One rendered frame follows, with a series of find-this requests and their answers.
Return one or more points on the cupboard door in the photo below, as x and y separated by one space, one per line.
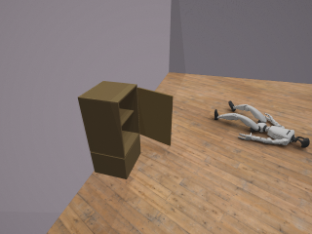
155 115

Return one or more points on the robot right thigh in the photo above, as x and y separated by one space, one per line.
256 114

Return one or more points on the robot right hand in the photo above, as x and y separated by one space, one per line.
269 118

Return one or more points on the robot thigh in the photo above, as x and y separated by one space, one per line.
248 122
256 114

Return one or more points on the robot left thigh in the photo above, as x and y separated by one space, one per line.
248 122

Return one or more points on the robot left upper arm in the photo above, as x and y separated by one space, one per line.
283 141

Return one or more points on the right robot forearm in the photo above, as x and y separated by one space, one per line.
275 123

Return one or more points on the robot left hand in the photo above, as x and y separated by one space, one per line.
246 137

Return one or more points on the left robot forearm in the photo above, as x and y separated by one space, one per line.
261 139

